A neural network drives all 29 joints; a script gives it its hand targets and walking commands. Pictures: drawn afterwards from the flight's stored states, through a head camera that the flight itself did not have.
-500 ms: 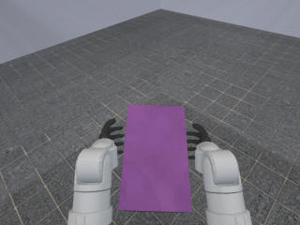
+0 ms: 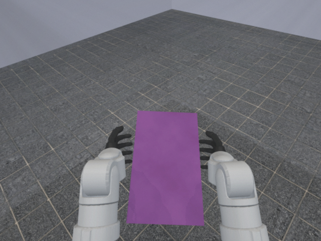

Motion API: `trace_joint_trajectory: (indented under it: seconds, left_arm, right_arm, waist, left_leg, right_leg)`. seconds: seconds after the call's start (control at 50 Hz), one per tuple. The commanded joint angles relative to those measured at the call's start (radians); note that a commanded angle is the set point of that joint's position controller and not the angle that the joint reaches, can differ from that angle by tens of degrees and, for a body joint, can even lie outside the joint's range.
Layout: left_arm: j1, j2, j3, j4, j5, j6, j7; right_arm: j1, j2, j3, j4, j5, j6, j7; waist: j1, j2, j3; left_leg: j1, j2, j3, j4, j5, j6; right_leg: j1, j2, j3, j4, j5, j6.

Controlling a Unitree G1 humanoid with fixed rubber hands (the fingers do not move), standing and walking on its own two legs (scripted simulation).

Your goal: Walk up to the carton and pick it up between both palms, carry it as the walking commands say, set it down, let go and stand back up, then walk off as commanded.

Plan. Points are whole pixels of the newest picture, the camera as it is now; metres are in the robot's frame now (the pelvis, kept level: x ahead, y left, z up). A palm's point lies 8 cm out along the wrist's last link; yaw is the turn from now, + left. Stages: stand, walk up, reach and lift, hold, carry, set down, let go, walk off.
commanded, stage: carry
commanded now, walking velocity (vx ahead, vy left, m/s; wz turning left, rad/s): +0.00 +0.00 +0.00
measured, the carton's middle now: (164, 169) +0.32 +0.01 +0.01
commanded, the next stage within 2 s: none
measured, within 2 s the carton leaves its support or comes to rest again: neither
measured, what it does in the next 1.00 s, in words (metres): steps to the left: left foot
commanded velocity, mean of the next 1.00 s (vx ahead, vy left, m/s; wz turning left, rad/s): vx -0.20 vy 0.16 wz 0.00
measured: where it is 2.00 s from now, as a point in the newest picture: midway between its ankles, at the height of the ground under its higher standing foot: outside the picture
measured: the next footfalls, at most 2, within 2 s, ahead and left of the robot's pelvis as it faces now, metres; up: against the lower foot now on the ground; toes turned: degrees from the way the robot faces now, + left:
left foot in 0.72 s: +0.00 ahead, +0.24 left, +0.00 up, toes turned +7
right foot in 1.16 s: -0.15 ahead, +0.08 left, +0.00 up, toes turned -9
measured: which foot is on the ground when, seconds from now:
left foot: down 0.00-0.36, up 0.38-0.70, down 0.72-1.00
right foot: down 0.00-0.72, up 0.74-1.00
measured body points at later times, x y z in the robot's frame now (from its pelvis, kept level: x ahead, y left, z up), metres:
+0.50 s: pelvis -0.02 +0.02 +0.00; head -0.01 +0.00 +0.45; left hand +0.29 +0.15 +0.11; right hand +0.29 -0.10 +0.09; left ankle -0.01 +0.13 -0.69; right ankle +0.02 -0.07 -0.73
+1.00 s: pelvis -0.12 +0.16 -0.01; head -0.06 +0.18 +0.44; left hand +0.19 +0.32 +0.08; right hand +0.21 +0.08 +0.06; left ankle -0.04 +0.23 -0.73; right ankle -0.16 +0.07 -0.65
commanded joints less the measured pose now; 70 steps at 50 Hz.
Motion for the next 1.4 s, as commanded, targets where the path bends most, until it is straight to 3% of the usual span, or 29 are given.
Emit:
trace_joint_trajectory:
  seconds: [0.0,0.18,0.2,0.22,0.26,0.3,0.38,0.4,0.48,0.56,0.64,0.68,0.7,0.74,0.76,0.8,0.84,0.9,1.02,1.08,1.12,1.14,1.16,1.18,1.2,1.22,1.26,1.32,1.38]
  left_arm:
    - [-0.306,-1.045,-0.422,-0.043,-0.285,-0.037,-0.194]
    - [-0.31,-1.044,-0.421,-0.028,-0.281,-0.056,-0.199]
    - [-0.289,-0.975,-0.338,0.129,-0.219,-0.078,-0.205]
    - [-0.308,-1.002,-0.371,0.073,-0.237,-0.088,-0.205]
    - [-0.357,-1.084,-0.464,-0.099,-0.302,-0.084,-0.207]
    - [-0.359,-1.083,-0.46,-0.112,-0.309,-0.068,-0.203]
    - [-0.326,-1.06,-0.46,-0.171,-0.321,-0.032,-0.193]
    - [-0.32,-1.053,-0.462,-0.18,-0.324,-0.022,-0.189]
    - [-0.311,-1.033,-0.457,-0.202,-0.321,0.0,-0.181]
    - [-0.266,-1.03,-0.437,-0.215,-0.312,0.007,-0.178]
    - [-0.236,-1.024,-0.455,-0.239,-0.311,0.021,-0.171]
    - [-0.24,-1.027,-0.465,-0.239,-0.307,0.028,-0.163]
    - [-0.241,-1.012,-0.468,-0.243,-0.301,0.029,-0.159]
    - [-0.257,-1.022,-0.483,-0.216,-0.291,0.032,-0.157]
    - [-0.293,-1.046,-0.511,-0.239,-0.309,0.029,-0.161]
    - [-0.347,-1.115,-0.561,-0.277,-0.344,0.008,-0.176]
    - [-0.371,-1.122,-0.601,-0.308,-0.373,-0.006,-0.179]
    - [-0.378,-1.112,-0.612,-0.324,-0.378,-0.013,-0.178]
    - [-0.229,-1.022,-0.537,-0.25,-0.325,-0.009,-0.151]
    - [-0.238,-1.057,-0.54,-0.256,-0.33,-0.014,-0.157]
    - [-0.216,-1.064,-0.524,-0.238,-0.326,-0.008,-0.163]
    - [-0.204,-1.064,-0.507,-0.22,-0.32,-0.003,-0.166]
    - [-0.186,-1.06,-0.489,-0.194,-0.315,0.001,-0.17]
    - [-0.199,-1.059,-0.477,-0.187,-0.31,0.0,-0.176]
    - [-0.19,-1.072,-0.475,-0.188,-0.302,-0.002,-0.177]
    - [-0.198,-1.074,-0.474,-0.203,-0.308,0.007,-0.18]
    - [-0.253,-1.049,-0.473,-0.227,-0.309,0.007,-0.183]
    - [-0.23,-1.0,-0.427,-0.196,-0.29,0.005,-0.177]
    - [-0.176,-0.982,-0.395,-0.175,-0.273,0.012,-0.178]
  right_arm:
    - [-0.414,1.033,0.393,-0.125,0.281,-0.093,0.203]
    - [-0.422,1.031,0.392,-0.11,0.279,-0.111,0.21]
    - [-0.403,0.956,0.306,0.043,0.217,-0.133,0.217]
    - [-0.417,0.98,0.329,-0.009,0.232,-0.143,0.217]
    - [-0.479,1.067,0.438,-0.187,0.307,-0.141,0.217]
    - [-0.467,1.075,0.448,-0.197,0.317,-0.125,0.21]
    - [-0.442,1.076,0.464,-0.238,0.342,-0.083,0.194]
    - [-0.431,1.07,0.455,-0.233,0.343,-0.073,0.189]
    - [-0.43,1.074,0.456,-0.24,0.355,-0.054,0.183]
    - [-0.453,1.078,0.487,-0.311,0.373,-0.048,0.175]
    - [-0.41,1.06,0.481,-0.332,0.375,-0.033,0.17]
    - [-0.393,1.056,0.466,-0.319,0.379,-0.027,0.175]
    - [-0.385,1.053,0.454,-0.3,0.377,-0.025,0.179]
    - [-0.372,1.049,0.421,-0.26,0.364,-0.032,0.183]
    - [-0.363,1.07,0.413,-0.272,0.363,-0.04,0.187]
    - [-0.38,1.096,0.396,-0.308,0.359,-0.066,0.196]
    - [-0.357,1.074,0.367,-0.313,0.349,-0.085,0.202]
    - [-0.36,1.059,0.356,-0.338,0.339,-0.104,0.197]
    - [-0.317,0.987,0.371,-0.379,0.321,-0.111,0.158]
    - [-0.337,1.024,0.407,-0.382,0.336,-0.104,0.167]
    - [-0.343,1.025,0.427,-0.376,0.339,-0.094,0.17]
    - [-0.349,1.016,0.435,-0.372,0.338,-0.089,0.169]
    - [-0.347,1.011,0.44,-0.356,0.329,-0.082,0.169]
    - [-0.367,1.0,0.442,-0.356,0.331,-0.073,0.174]
    - [-0.423,1.01,0.46,-0.392,0.347,-0.069,0.177]
    - [-0.43,1.04,0.468,-0.353,0.355,-0.065,0.177]
    - [-0.422,1.07,0.475,-0.291,0.361,-0.062,0.18]
    - [-0.408,1.059,0.496,-0.277,0.364,-0.052,0.178]
    - [-0.442,1.054,0.524,-0.328,0.379,-0.043,0.165]
  waist:
    - [-0.014,-0.061,-0.287]
    - [-0.014,-0.063,-0.292]
    - [-0.013,-0.062,-0.295]
    - [-0.012,-0.064,-0.296]
    - [-0.013,-0.094,-0.284]
    - [-0.014,-0.138,-0.281]
    - [0.013,-0.228,-0.286]
    - [0.015,-0.205,-0.265]
    - [0.008,-0.141,-0.229]
    - [0.002,-0.253,-0.237]
    - [0.0,-0.284,-0.25]
    - [-0.022,-0.228,-0.291]
    - [-0.022,-0.115,-0.289]
    - [-0.006,0.268,-0.261]
    - [-0.024,0.266,-0.262]
    - [-0.021,0.166,-0.293]
    - [-0.016,0.164,-0.358]
    - [-0.023,0.145,-0.355]
    - [-0.022,0.139,-0.401]
    - [-0.019,0.155,-0.386]
    - [-0.007,0.128,-0.391]
    - [0.005,0.075,-0.388]
    - [0.017,-0.052,-0.36]
    - [0.026,-0.389,-0.346]
    - [0.034,-0.384,-0.241]
    - [0.023,-0.205,-0.175]
    - [0.003,-0.09,-0.192]
    - [-0.003,-0.217,-0.24]
    - [-0.004,-0.326,-0.248]
  left_leg:
    - [0.001,0.142,-0.136,-0.124,0.202,0.028]
    - [0.0,0.141,-0.136,-0.121,0.2,0.029]
    - [-0.009,0.135,-0.133,-0.107,0.223,0.031]
    - [-0.021,0.125,-0.123,-0.08,0.251,0.027]
    - [-0.056,0.118,-0.097,-0.038,0.227,0.007]
    - [-0.113,0.112,-0.059,0.019,0.141,-0.014]
    - [-0.211,0.086,0.009,0.342,-0.196,-0.033]
    - [-0.236,0.093,0.01,0.446,-0.24,-0.046]
    - [-0.284,0.099,0.004,0.544,-0.215,-0.069]
    - [-0.23,0.115,0.018,0.432,-0.17,-0.081]
    - [-0.11,0.15,0.034,0.19,-0.122,-0.067]
    - [0.022,0.142,0.071,-0.069,0.034,-0.053]
    - [0.104,0.161,0.032,-0.165,0.234,-0.04]
    - [0.265,0.435,-0.329,-0.163,0.849,0.078]
    - [0.207,0.435,-0.28,-0.138,0.932,0.145]
    - [0.238,0.35,-0.153,-0.102,0.902,0.136]
    - [0.319,0.302,-0.079,-0.061,0.909,0.125]
    - [0.339,0.283,-0.126,-0.114,0.722,0.123]
    - [0.354,0.325,-0.249,-0.169,0.635,0.155]
    - [0.211,0.284,-0.193,-0.252,0.396,0.091]
    - [0.097,0.238,-0.122,-0.292,0.227,0.009]
    - [-0.001,0.2,-0.071,-0.28,0.129,-0.043]
    - [-0.143,0.133,0.001,-0.185,-0.009,-0.095]
    - [-0.21,0.041,0.097,0.248,-0.266,-0.104]
    - [-0.264,0.124,-0.021,0.543,-0.272,-0.095]
    - [-0.264,0.093,-0.06,0.656,-0.246,-0.084]
    - [-0.295,0.081,-0.079,0.726,-0.17,-0.074]
    - [-0.327,0.056,0.006,0.61,-0.187,-0.099]
    - [-0.259,0.067,0.025,0.488,-0.211,-0.101]
  right_leg:
    - [0.24,-0.122,0.12,-0.054,0.061,0.029]
    - [0.241,-0.121,0.119,-0.056,0.062,0.031]
    - [0.245,-0.13,0.125,-0.054,0.101,0.03]
    - [0.248,-0.146,0.132,-0.047,0.165,0.03]
    - [0.267,-0.19,0.149,-0.037,0.305,0.026]
    - [0.288,-0.257,0.19,-0.053,0.395,0.009]
    - [0.296,-0.443,0.329,-0.144,0.523,-0.125]
    - [0.27,-0.472,0.336,-0.163,0.545,-0.148]
    - [0.258,-0.429,0.265,-0.144,0.616,-0.118]
    - [0.236,-0.39,0.191,-0.126,0.597,-0.047]
    - [0.174,-0.376,0.133,-0.086,0.56,-0.001]
    - [0.148,-0.319,0.064,0.027,0.502,0.05]
    - [0.06,-0.26,0.029,0.111,0.322,0.091]
    - [-0.307,-0.082,0.007,0.428,-0.422,0.145]
    - [-0.29,-0.055,0.059,0.574,-0.453,0.135]
    - [-0.314,-0.032,0.099,0.699,-0.321,0.13]
    - [-0.312,-0.026,0.111,0.72,-0.217,0.133]
    - [-0.29,-0.005,0.117,0.66,-0.194,0.143]
    - [-0.163,0.021,0.123,0.362,-0.242,0.117]
    - [0.006,0.023,0.064,0.178,-0.206,0.097]
    - [0.199,-0.002,0.006,-0.051,-0.12,0.081]
    - [0.332,-0.059,0.02,-0.188,-0.031,0.066]
    - [0.436,-0.215,0.157,-0.274,0.0,0.018]
    - [0.304,-0.549,0.483,-0.323,0.089,-0.128]
    - [0.095,-0.647,0.502,-0.368,0.127,-0.211]
    - [0.013,-0.561,0.416,-0.369,0.057,-0.178]
    - [0.102,-0.443,0.295,-0.241,0.27,-0.092]
    - [0.32,-0.371,0.212,-0.11,0.84,-0.044]
    - [0.322,-0.367,0.187,-0.124,0.876,-0.007]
